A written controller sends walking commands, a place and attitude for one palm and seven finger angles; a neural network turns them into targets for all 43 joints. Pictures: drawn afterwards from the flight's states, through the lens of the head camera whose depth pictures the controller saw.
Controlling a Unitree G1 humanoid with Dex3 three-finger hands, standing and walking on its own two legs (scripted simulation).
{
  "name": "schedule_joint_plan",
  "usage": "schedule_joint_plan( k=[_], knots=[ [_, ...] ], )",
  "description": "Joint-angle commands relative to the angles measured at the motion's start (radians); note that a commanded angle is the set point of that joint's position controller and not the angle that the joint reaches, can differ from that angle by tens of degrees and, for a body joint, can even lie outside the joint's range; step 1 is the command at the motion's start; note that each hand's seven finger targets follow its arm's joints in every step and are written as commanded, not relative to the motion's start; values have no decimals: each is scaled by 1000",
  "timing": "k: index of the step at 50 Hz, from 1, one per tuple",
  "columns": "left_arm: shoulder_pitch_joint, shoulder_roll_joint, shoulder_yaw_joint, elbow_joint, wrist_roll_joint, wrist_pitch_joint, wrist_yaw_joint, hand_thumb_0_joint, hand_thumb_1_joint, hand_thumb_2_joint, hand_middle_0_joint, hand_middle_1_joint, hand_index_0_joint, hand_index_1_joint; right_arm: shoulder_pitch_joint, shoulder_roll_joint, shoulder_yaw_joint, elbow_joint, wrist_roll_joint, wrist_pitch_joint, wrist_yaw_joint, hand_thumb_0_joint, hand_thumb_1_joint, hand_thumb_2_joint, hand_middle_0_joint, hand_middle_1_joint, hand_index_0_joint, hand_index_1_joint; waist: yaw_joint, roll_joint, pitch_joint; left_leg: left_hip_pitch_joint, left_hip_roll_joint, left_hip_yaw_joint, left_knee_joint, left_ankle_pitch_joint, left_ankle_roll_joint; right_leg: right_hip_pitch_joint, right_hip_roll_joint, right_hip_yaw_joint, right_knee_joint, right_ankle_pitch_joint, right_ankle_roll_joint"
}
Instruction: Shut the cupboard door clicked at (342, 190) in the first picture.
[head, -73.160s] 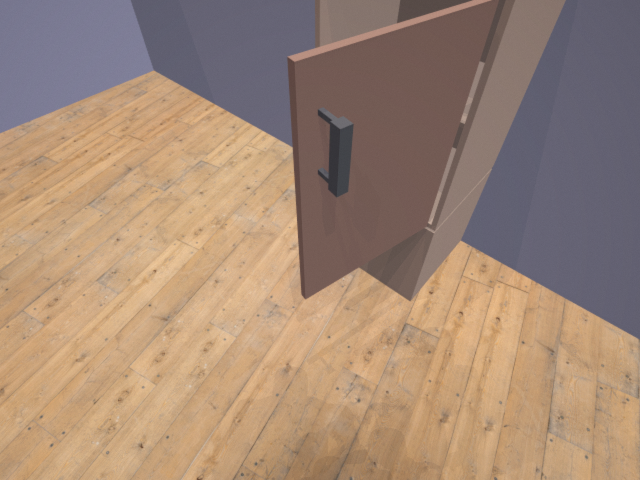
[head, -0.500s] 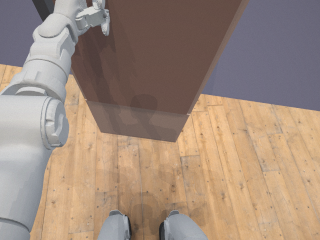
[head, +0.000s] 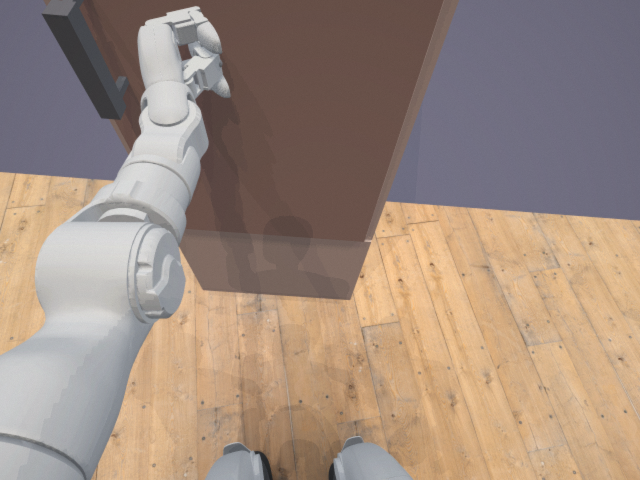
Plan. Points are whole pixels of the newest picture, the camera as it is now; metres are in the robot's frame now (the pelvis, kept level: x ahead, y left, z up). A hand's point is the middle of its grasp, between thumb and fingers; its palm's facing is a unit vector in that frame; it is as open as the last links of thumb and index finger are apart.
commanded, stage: pull the fist back off the door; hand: left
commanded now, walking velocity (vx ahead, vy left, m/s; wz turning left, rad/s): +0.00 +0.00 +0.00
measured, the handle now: (96, 54) +0.61 +0.17 +0.15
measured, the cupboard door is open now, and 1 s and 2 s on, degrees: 0 0 0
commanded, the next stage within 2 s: draw the hand back to the body in 0.34 s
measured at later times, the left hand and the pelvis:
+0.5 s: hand (227, 90) +0.52 +0.02 +0.16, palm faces +0.07 -1.00 -0.01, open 3.1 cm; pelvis +0.04 -0.02 +0.02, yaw +1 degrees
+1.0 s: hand (123, 196) +0.38 +0.11 +0.18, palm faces +0.08 -1.00 -0.02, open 3.1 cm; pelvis +0.03 -0.03 +0.04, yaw +1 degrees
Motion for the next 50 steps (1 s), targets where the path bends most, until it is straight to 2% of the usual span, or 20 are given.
schedule_joint_plan(
  k=[1, 8, 11, 13, 14, 15, 16, 17, 20, 23, 27, 29, 32, 33, 37, 38, 43, 48, 49, 50],
  knots=[
    [-426, 66, -9, -310, -8, -125, 9, 0, 900, 900, -1300, -1500, -1300, -1500, 136, -180, -75, -65, 5, -22, -9, 0, -900, -900, 200, 300, 200, 300, 9, -7, -452, 515, -18, -74, -98, 139, -5, 63, 29, -2, -161, 183, 7],
    [-223, 34, -10, -465, 19, -146, 45, 0, 900, 900, -1300, -1500, -1300, -1500, 95, -162, -89, -104, 15, 16, -6, 0, -900, -900, 200, 300, 200, 300, 76, -27, -456, 572, -30, -31, -105, 289, -4, 186, 32, 2, -157, 368, 5],
    [-197, -4, -43, -589, 1, -145, 39, 0, 900, 900, -1300, -1500, -1300, -1500, 59, -152, -92, -122, 26, 25, -14, 0, -900, -900, 200, 300, 200, 300, 83, -45, -475, 605, -34, -17, -110, 343, -2, 255, 30, 11, -163, 467, 10],
    [-142, -77, -101, -663, -15, -137, 25, 0, 900, 900, -1300, -1500, -1300, -1500, 30, -140, -94, -131, 35, 25, -19, 0, -900, -900, 200, 300, 200, 300, 88, -35, -475, 665, -33, -12, -107, 397, 1, 263, 33, 11, -168, 527, 11],
    [-157, -66, -101, -686, -18, -135, 22, 0, 900, 900, -1300, -1500, -1300, -1500, 25, -141, -95, -123, 40, 25, -22, 0, -900, -900, 200, 300, 200, 300, 81, -54, -471, 675, -31, -15, -106, 411, 1, 265, 31, 13, -169, 544, 13],
    [-138, -101, -131, -679, -25, -122, 14, 0, 900, 900, -1300, -1500, -1300, -1500, 17, -136, -96, -122, 40, 27, -26, 0, -900, -900, 200, 300, 200, 300, 78, -76, -445, 665, -34, -8, -107, 403, 4, 279, 32, 17, -177, 567, 18],
    [-156, -84, -126, -692, -26, -117, 10, 0, 900, 900, -1300, -1500, -1300, -1500, 12, -137, -96, -114, 46, 28, -29, 0, -900, -900, 200, 300, 200, 300, 71, -91, -435, 664, -32, -11, -111, 409, 4, 284, 28, 19, -177, 584, 20],
    [-135, -92, -133, -711, -29, -109, 5, 0, 900, 900, -1300, -1500, -1300, -1500, 13, -137, -97, -117, 47, 30, -34, 0, -900, -900, 200, 300, 200, 300, 84, -69, -448, 683, -37, -6, -114, 427, 3, 301, 26, 21, -177, 598, 20],
    [-87, -144, -169, -647, -43, -61, -9, 0, 900, 900, -1300, -1500, -1300, -1500, -22, -125, -92, -110, 56, 34, -40, 0, -900, -900, 200, 300, 200, 300, 82, -112, -379, 662, -41, -4, -121, 403, 5, 299, 21, 24, -192, 621, 27],
    [-39, -108, -122, -599, -60, -24, -15, 0, 900, 900, -1300, -1500, -1300, -1500, -47, -126, -83, -113, 62, 45, -48, 0, -900, -900, 200, 300, 200, 300, 103, -142, -361, 618, -54, 8, -135, 382, 8, 356, 3, 37, -199, 681, 35],
    [215, 29, 17, -712, -79, -21, -46, 0, 900, 900, -1300, -1500, -1300, -1500, -97, -121, -68, -176, 71, 61, -57, 0, -900, -900, 200, 300, 200, 300, 212, -157, -440, 578, -74, 32, -166, 407, 7, 569, -32, 62, -183, 907, 47],
    [276, 6, -19, -822, -73, -32, -72, 0, 900, 900, -1300, -1500, -1300, -1500, -132, -109, -62, -207, 82, 63, -57, 0, -900, -900, 200, 300, 200, 300, 217, -168, -422, 583, -74, 41, -181, 393, 9, 595, -40, 63, -190, 942, 55],
    [388, -7, -58, -949, -77, -31, -116, 0, 900, 900, -1300, -1500, -1300, -1500, -175, -111, -63, -240, 95, 65, -63, 0, -900, -900, 200, 300, 200, 300, 224, -203, -376, 616, -70, 44, -205, 361, 15, 606, -39, 62, -219, 909, 66],
    [381, -43, -109, -998, -85, -22, -137, 0, 900, 900, -1300, -1500, -1300, -1500, -203, -108, -61, -245, 103, 66, -67, 0, -900, -900, 200, 300, 200, 300, 207, -189, -336, 636, -65, 44, -213, 338, 18, 580, -36, 65, -237, 882, 74],
    [406, -73, -170, -1170, -150, 33, -208, 0, 900, 900, -1300, -1500, -1300, -1500, -270, -111, -59, -259, 128, 61, -96, 0, -900, -900, 200, 300, 200, 300, 202, -154, -292, 718, -61, 39, -233, 302, 26, 565, -35, 74, -294, 787, 90],
    [436, -77, -175, -1186, -164, 55, -221, 0, 900, 900, -1300, -1500, -1300, -1500, -291, -106, -55, -255, 133, 58, -104, 0, -900, -900, 200, 300, 200, 300, 209, -118, -273, 726, -63, 37, -237, 296, 26, 558, -37, 75, -303, 778, 88],
    [547, -34, -153, -1270, -192, 119, -245, 0, 900, 900, -1300, -1500, -1300, -1500, -365, -100, -32, -256, 141, 44, -133, 0, -900, -900, 200, 300, 200, 300, 232, -109, -199, 746, -60, 16, -286, 222, 23, 525, -35, 66, -354, 547, 63],
    [731, 22, -91, -1317, -214, 179, -258, 0, 900, 900, -1163, -1350, -1163, -1350, -438, -98, -10, -282, 146, 41, -145, 0, -900, -900, 200, 300, 200, 300, 272, -178, -140, 728, -58, 12, -334, 178, 20, 553, -45, 68, -390, 445, 57],
    [787, 87, -144, -1403, -129, 133, -231, 0, 900, 900, -1135, -1320, -1135, -1320, -455, -67, -3, -289, 141, 57, -153, 0, -900, -900, 200, 300, 200, 300, 253, -164, -71, 731, -53, 1, -380, 151, 14, 537, -76, 106, -437, 428, 66],
    [854, 77, -127, -1394, -126, 122, -216, 0, 900, 900, -1107, -1290, -1107, -1290, -464, -69, -3, -289, 138, 66, -159, 0, -900, -900, 200, 300, 200, 300, 259, -148, -54, 741, -49, 2, -393, 141, 14, 550, -73, 99, -452, 389, 62]
  ],
)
